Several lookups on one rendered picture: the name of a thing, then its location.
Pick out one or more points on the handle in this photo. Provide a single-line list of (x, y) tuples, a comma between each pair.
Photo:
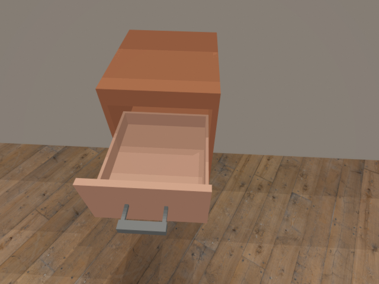
[(142, 227)]

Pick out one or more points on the drawer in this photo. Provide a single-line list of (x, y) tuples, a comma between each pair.
[(154, 160)]

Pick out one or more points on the cabinet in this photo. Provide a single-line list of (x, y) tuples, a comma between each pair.
[(166, 72)]

